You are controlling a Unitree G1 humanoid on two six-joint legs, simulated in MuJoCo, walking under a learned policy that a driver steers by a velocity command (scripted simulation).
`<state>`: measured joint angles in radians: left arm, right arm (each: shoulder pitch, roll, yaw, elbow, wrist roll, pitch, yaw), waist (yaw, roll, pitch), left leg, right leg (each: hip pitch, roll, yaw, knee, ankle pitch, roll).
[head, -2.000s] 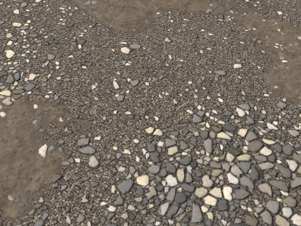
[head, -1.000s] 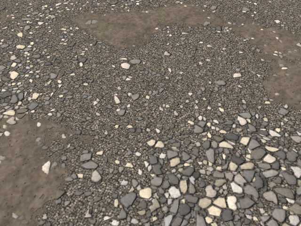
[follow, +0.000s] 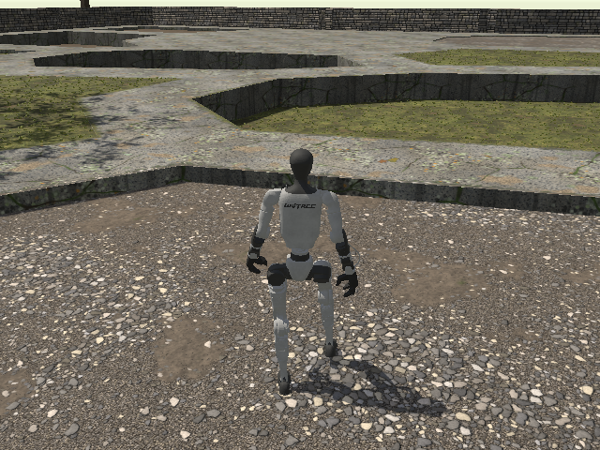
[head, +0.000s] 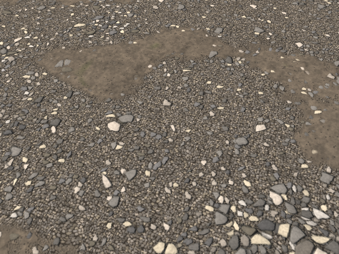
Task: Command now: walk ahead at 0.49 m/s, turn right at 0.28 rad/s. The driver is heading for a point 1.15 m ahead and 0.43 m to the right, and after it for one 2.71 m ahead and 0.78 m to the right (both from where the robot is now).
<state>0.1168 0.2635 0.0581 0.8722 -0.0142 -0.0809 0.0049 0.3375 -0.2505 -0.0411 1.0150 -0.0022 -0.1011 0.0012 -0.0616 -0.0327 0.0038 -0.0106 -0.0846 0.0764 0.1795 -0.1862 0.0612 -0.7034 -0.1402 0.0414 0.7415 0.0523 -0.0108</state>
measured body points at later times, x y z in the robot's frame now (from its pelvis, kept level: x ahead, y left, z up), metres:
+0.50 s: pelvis +0.29 -0.09 +0.00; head +0.32 -0.11 +0.45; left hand +0.41 +0.17 -0.11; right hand +0.41 -0.39 -0.10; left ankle +0.50 +0.06 -0.68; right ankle +0.25 -0.15 -0.75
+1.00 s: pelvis +0.56 -0.13 +0.00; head +0.59 -0.14 +0.45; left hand +0.86 +0.00 -0.09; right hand +0.44 -0.39 -0.12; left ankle +0.58 -0.02 -0.75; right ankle +0.58 -0.33 -0.67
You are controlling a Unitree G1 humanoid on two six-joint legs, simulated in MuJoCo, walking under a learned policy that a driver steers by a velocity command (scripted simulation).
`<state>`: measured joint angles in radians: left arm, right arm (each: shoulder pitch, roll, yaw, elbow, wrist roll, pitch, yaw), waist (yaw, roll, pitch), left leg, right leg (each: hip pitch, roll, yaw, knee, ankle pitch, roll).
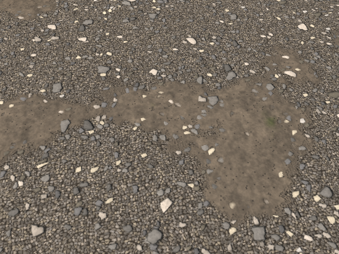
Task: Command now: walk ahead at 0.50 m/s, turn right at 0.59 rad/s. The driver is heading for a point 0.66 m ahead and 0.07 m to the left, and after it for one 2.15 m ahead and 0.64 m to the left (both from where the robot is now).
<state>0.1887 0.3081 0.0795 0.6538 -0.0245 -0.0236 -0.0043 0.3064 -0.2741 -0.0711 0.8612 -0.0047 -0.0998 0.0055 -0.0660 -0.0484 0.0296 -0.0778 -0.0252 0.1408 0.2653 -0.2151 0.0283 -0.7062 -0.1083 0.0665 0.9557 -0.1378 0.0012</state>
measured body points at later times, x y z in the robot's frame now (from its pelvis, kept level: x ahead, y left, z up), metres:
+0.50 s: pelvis +0.27 -0.08 +0.00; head +0.29 -0.09 +0.45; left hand +0.38 +0.18 -0.11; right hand +0.38 -0.37 -0.12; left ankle +0.40 +0.09 -0.66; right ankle +0.24 -0.15 -0.74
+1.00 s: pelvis +0.48 -0.05 -0.01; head +0.54 -0.03 +0.43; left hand +0.60 +0.25 -0.11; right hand +0.68 -0.30 -0.11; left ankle +0.55 +0.03 -0.75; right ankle +0.55 -0.22 -0.68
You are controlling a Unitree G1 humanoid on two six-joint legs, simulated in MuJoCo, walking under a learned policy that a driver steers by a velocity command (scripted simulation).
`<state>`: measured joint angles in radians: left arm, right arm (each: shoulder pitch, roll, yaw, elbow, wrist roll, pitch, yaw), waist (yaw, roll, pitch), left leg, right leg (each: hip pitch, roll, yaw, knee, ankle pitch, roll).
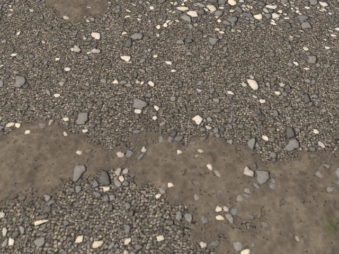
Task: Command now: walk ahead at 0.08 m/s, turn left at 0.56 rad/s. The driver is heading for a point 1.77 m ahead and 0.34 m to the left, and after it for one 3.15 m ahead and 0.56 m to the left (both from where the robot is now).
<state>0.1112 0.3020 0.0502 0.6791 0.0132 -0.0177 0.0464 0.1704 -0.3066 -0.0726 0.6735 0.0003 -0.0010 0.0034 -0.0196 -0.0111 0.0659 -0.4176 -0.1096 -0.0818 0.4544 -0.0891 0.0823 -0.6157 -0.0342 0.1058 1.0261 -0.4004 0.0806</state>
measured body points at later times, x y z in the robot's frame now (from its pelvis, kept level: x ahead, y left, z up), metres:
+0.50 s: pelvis +0.05 -0.05 +0.01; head +0.09 -0.06 +0.45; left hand +0.10 +0.26 -0.08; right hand +0.28 -0.27 -0.10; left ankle +0.00 +0.08 -0.68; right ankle +0.10 -0.17 -0.73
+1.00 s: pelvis +0.03 -0.02 +0.00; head +0.05 -0.01 +0.45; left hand +0.02 +0.29 -0.11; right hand +0.31 -0.16 -0.09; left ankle +0.00 +0.07 -0.73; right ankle +0.10 -0.15 -0.73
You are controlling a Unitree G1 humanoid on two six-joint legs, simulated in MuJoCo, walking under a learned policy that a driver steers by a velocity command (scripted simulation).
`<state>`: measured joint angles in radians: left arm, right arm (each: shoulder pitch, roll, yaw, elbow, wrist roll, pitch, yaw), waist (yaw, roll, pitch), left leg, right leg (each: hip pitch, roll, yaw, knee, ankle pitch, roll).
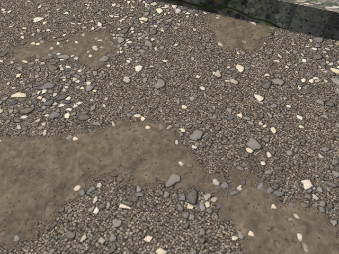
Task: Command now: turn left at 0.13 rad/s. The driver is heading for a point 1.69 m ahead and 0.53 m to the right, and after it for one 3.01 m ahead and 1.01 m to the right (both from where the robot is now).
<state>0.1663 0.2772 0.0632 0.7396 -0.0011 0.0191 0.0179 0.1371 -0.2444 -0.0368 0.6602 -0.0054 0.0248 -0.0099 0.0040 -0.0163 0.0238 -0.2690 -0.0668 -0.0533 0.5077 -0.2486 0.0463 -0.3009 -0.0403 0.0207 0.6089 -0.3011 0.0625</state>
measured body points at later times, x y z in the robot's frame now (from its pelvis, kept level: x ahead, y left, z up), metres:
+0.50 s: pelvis +0.01 -0.03 +0.00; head +0.01 -0.03 +0.45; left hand +0.13 +0.22 -0.12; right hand +0.11 -0.29 -0.13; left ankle +0.01 +0.10 -0.74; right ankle +0.00 -0.14 -0.74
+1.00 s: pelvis +0.06 +0.00 +0.00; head +0.07 +0.02 +0.45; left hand +0.09 +0.28 -0.15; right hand +0.13 -0.28 -0.12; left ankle +0.06 +0.10 -0.74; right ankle +0.00 -0.14 -0.72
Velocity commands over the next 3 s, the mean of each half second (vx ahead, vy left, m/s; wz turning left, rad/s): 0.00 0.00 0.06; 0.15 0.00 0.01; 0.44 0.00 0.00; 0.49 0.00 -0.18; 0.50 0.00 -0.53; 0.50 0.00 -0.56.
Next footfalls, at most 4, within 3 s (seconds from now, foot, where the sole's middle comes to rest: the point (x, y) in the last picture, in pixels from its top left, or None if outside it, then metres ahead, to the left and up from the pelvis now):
0.02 right None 0.04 -0.14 -0.77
1.44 right None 0.47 -0.12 -0.77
1.96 left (150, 190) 0.76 0.11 -0.77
2.48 right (221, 155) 0.96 -0.22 -0.77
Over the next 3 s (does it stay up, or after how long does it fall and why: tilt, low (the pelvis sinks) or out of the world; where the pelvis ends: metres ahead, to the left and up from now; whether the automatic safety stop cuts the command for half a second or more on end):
stays up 1.11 -0.21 -0.01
